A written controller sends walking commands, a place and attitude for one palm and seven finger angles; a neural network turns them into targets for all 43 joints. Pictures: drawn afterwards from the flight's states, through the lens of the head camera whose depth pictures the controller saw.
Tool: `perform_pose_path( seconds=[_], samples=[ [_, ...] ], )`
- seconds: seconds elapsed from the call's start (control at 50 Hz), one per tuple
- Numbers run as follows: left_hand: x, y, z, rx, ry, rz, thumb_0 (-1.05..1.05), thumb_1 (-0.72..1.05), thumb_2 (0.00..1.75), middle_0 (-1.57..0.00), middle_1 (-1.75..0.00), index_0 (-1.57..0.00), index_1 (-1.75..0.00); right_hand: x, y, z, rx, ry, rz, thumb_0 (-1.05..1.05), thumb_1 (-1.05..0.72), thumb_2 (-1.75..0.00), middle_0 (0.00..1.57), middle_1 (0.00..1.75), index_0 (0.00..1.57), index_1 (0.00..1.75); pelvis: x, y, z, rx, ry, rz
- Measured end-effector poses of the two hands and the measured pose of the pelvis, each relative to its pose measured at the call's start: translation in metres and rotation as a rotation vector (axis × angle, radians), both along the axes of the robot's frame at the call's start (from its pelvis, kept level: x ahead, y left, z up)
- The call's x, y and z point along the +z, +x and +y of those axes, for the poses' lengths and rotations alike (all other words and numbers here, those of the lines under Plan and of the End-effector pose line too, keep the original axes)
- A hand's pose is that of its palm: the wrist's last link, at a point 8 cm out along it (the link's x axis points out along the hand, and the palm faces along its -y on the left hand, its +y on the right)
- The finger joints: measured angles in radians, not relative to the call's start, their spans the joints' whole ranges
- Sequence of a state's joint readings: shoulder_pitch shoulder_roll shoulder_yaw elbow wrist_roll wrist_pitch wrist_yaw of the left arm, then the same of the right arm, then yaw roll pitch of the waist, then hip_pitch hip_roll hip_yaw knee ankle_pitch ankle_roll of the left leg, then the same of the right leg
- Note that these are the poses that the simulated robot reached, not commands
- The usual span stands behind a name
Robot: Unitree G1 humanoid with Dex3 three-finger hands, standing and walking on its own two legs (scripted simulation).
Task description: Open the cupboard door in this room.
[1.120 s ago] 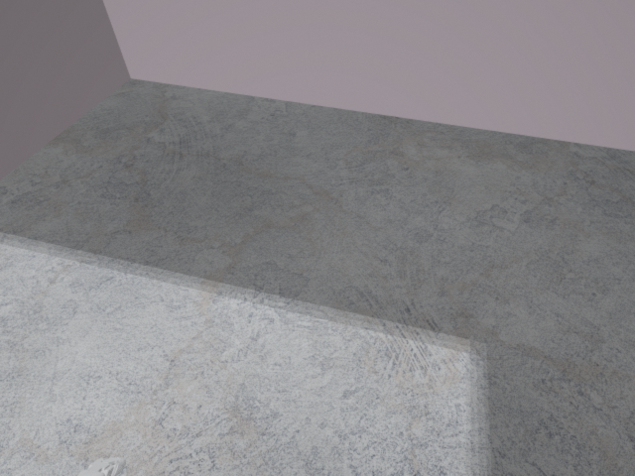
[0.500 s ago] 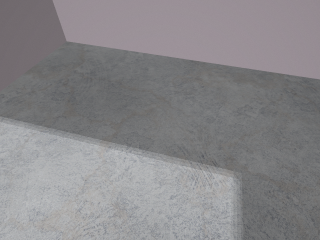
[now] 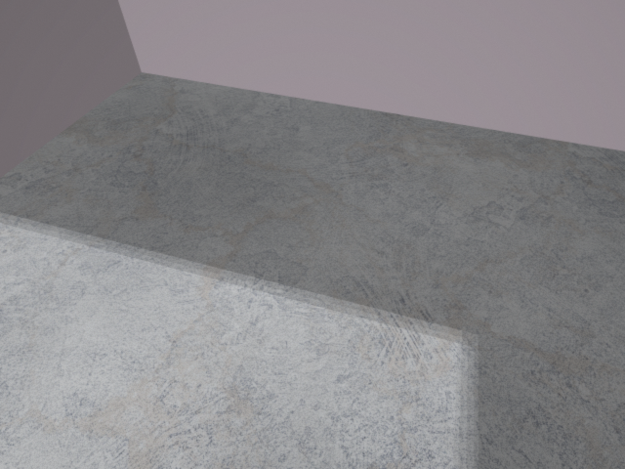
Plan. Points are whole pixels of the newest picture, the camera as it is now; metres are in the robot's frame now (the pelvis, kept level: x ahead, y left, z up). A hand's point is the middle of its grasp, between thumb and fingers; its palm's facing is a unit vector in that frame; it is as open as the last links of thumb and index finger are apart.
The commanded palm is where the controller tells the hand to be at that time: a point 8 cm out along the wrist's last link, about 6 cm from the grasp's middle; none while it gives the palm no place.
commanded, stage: turn or walk to find it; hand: left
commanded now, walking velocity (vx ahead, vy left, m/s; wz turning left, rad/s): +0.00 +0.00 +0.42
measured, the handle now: out of the picture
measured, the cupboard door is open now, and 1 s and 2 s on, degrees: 0 0 0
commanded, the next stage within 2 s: none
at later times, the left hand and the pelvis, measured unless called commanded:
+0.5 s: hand out of the picture +0.01 +0.19 -0.16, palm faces +0.20 -0.93 -0.30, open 7.3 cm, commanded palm none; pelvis -0.03 -0.03 -0.01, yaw +12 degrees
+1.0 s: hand out of the picture -0.12 +0.21 -0.18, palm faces +0.45 -0.85 -0.26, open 7.3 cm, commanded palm none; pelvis -0.05 +0.00 -0.01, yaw +25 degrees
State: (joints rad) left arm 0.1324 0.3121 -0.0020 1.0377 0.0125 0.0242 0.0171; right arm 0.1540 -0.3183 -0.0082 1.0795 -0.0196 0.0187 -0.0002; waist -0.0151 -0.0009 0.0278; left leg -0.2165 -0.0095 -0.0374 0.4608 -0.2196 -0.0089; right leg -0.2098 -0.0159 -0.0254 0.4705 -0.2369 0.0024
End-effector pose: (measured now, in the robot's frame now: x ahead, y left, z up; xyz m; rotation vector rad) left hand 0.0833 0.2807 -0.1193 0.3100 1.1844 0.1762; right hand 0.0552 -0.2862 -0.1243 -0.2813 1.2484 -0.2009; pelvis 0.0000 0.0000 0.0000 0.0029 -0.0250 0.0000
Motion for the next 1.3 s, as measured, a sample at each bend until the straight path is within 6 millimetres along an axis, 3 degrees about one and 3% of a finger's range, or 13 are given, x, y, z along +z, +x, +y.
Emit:
perform_pose_path(
  seconds=[0.18, 0.26, 0.34, 0.44, 0.56, 0.66, 0.74, 0.84, 0.92, 1.0, 1.08, 1.22, 1.3],
  samples=[
    [-0.030, -0.035, -0.011, 0.068, -0.082, 0.048, 0.00, 0.91, 0.90, -0.20, -0.30, -0.21, -0.30, -0.016, -0.007, 0.046, 0.027, 0.062, 0.031, 0.00, -0.90, -0.90, 0.20, 0.30, 0.20, 0.30, -0.013, -0.006, 0.013, 0.050, -0.003, 0.013],
    [-0.028, -0.048, -0.013, 0.109, -0.086, 0.064, 0.00, 0.91, 0.90, -0.20, -0.30, -0.21, -0.30, -0.016, -0.015, 0.061, 0.041, 0.091, 0.052, 0.00, -0.90, -0.90, 0.20, 0.30, 0.20, 0.30, -0.009, -0.012, 0.011, 0.082, -0.005, 0.026],
    [-0.018, -0.057, -0.019, 0.156, -0.078, 0.042, 0.00, 0.91, 0.90, -0.20, -0.30, -0.21, -0.30, -0.017, -0.021, 0.060, 0.061, 0.108, 0.081, 0.00, -0.90, -0.90, 0.20, 0.30, 0.20, 0.30, -0.004, -0.017, 0.003, 0.122, -0.014, 0.039],
    [-0.009, -0.069, -0.033, 0.207, -0.048, -0.007, 0.00, 0.91, 0.90, -0.20, -0.30, -0.21, -0.30, -0.027, -0.018, 0.038, 0.091, 0.120, 0.089, 0.00, -0.90, -0.90, 0.20, 0.30, 0.20, 0.30, -0.008, -0.024, -0.016, 0.175, -0.004, 0.049],
    [-0.001, -0.107, -0.052, 0.275, -0.024, -0.003, 0.00, 0.91, 0.90, -0.20, -0.30, -0.21, -0.30, -0.026, 0.006, 0.011, 0.138, 0.103, 0.065, 0.00, -0.90, -0.90, 0.20, 0.30, 0.20, 0.30, -0.005, -0.028, -0.030, 0.236, 0.018, 0.019],
    [-0.002, -0.136, -0.061, 0.333, -0.042, 0.029, 0.00, 0.91, 0.90, -0.20, -0.30, -0.21, -0.30, -0.016, 0.032, 0.009, 0.197, 0.082, 0.033, 0.00, -0.91, -0.90, 0.20, 0.30, 0.20, 0.30, -0.001, -0.029, -0.031, 0.292, 0.039, 0.011],
    [-0.010, -0.163, -0.062, 0.390, -0.068, 0.053, 0.00, 0.91, 0.90, -0.20, -0.30, -0.21, -0.30, -0.011, 0.055, 0.024, 0.273, 0.068, 0.018, 0.00, -0.91, -0.90, 0.20, 0.30, 0.19, 0.30, -0.002, -0.033, -0.026, 0.334, 0.038, 0.016],
    [-0.032, -0.205, -0.051, 0.478, -0.104, 0.101, 0.00, 0.91, 0.90, -0.21, -0.30, -0.21, -0.30, -0.010, 0.086, 0.063, 0.386, 0.052, -0.049, 0.00, -0.91, -0.90, 0.20, 0.30, 0.19, 0.30, -0.015, -0.041, -0.009, 0.386, 0.007, 0.024],
    [-0.039, -0.228, -0.042, 0.531, -0.108, 0.148, 0.00, 0.91, 0.90, -0.20, -0.30, -0.21, -0.30, -0.002, 0.093, 0.091, 0.443, 0.063, -0.099, 0.00, -0.91, -0.90, 0.20, 0.30, 0.20, 0.30, -0.014, -0.049, -0.004, 0.405, 0.015, 0.019],
    [-0.029, -0.229, -0.036, 0.557, -0.104, 0.117, 0.01, 0.91, 0.90, -0.20, -0.30, -0.20, -0.30, 0.002, 0.087, 0.104, 0.471, 0.082, -0.101, 0.00, -0.90, -0.90, 0.20, 0.30, 0.20, 0.30, -0.007, -0.054, -0.004, 0.433, 0.001, 0.011],
    [-0.018, -0.219, -0.035, 0.568, -0.086, 0.056, 0.01, 0.91, 0.90, -0.20, -0.30, -0.20, -0.30, -0.002, 0.078, 0.105, 0.485, 0.111, -0.076, 0.00, -0.90, -0.90, 0.20, 0.30, 0.20, 0.30, -0.004, -0.056, -0.009, 0.464, -0.001, 0.010],
    [-0.005, -0.200, -0.053, 0.580, -0.023, -0.052, 0.00, 0.91, 0.90, -0.20, -0.30, -0.20, -0.30, -0.028, 0.068, 0.078, 0.490, 0.152, -0.010, 0.00, -0.90, -0.90, 0.20, 0.30, 0.20, 0.30, -0.012, -0.054, -0.033, 0.525, 0.017, 0.015],
    [0.003, -0.206, -0.074, 0.609, -0.012, -0.073, 0.00, 0.91, 0.90, -0.20, -0.30, -0.21, -0.30, -0.031, 0.066, 0.060, 0.503, 0.142, 0.039, 0.00, -0.90, -0.90, 0.20, 0.30, 0.20, 0.30, -0.008, -0.055, -0.045, 0.569, 0.026, 0.005]
  ],
)
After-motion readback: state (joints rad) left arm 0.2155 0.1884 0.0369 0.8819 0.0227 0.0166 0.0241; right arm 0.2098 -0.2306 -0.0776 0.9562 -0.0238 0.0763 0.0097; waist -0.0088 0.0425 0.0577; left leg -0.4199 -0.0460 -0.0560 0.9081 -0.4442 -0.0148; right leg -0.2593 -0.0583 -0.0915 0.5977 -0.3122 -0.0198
